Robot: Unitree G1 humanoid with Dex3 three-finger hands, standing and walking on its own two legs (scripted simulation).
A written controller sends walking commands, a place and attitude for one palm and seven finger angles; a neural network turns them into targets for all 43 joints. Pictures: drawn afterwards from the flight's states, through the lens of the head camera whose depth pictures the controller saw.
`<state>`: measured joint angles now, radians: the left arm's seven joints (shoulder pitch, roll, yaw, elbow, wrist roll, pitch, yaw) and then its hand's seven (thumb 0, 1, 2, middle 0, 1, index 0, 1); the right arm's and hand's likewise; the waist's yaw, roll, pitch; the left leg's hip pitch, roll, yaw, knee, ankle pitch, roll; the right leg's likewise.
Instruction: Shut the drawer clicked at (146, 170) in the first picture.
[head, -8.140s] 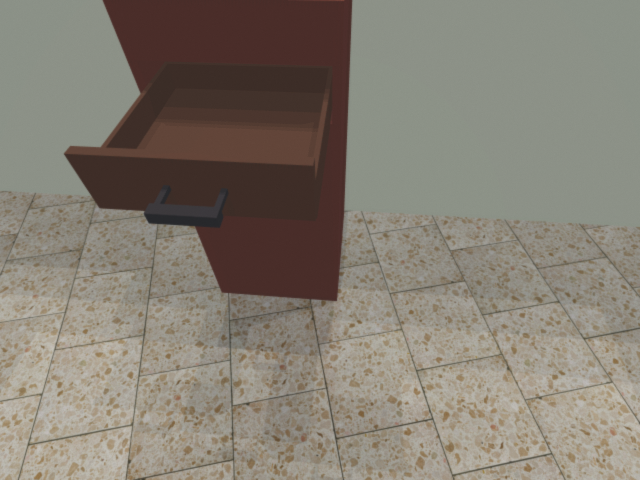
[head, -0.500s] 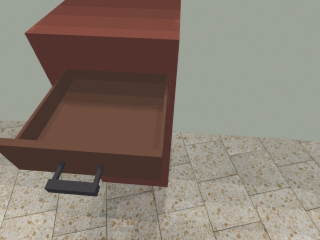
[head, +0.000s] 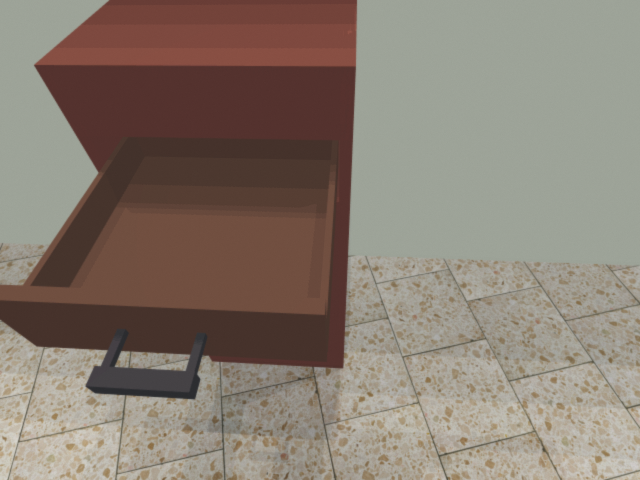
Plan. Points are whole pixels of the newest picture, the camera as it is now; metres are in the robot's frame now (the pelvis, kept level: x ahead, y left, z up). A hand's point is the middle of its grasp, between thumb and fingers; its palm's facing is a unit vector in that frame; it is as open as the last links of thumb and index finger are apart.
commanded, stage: look again from close up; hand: left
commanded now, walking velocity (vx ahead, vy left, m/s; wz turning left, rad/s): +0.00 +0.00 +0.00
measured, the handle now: (152, 361) +0.24 +0.21 +0.06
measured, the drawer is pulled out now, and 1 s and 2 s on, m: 0.30 0.30 0.30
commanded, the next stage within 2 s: shuffle to correct the standing spot in 0.30 s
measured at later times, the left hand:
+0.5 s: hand out of the picture +0.03 +0.21 -0.17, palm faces -0.03 -0.97 -0.24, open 7.4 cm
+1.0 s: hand out of the picture -0.02 +0.19 -0.16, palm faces -0.06 -0.96 -0.27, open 7.4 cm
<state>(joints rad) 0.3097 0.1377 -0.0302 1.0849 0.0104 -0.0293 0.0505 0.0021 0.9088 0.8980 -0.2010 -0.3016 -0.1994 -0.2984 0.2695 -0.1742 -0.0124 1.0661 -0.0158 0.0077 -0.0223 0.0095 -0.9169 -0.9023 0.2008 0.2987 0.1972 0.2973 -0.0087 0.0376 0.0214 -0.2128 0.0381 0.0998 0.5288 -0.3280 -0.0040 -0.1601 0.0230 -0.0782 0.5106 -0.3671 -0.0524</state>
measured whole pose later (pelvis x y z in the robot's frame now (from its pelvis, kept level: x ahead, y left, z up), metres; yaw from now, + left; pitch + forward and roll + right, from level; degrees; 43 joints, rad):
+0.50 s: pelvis +0.00 +0.02 +0.00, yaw -2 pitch +0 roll +1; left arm 0.26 0.17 -0.02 1.03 0.01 0.00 0.05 0.00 0.91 0.90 -0.20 -0.30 -0.20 -0.30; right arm 0.21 -0.18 0.00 1.07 -0.01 0.00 -0.02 0.00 -0.90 -0.90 0.20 0.30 0.20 0.30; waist 0.00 0.00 0.05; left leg -0.16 0.00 0.15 0.47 -0.31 0.03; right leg -0.15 -0.01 -0.03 0.50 -0.35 -0.01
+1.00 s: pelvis -0.06 +0.00 +0.00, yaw -4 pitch +0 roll +2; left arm 0.27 0.18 -0.01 0.97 0.03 0.00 0.04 0.00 0.91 0.90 -0.20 -0.30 -0.20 -0.30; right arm 0.16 -0.22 -0.04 1.01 -0.01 0.05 0.00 0.00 -0.91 -0.90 0.20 0.30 0.20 0.30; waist 0.02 0.02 0.06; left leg -0.33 0.01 0.03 0.82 -0.46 -0.02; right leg -0.26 0.00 -0.02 0.55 -0.30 -0.05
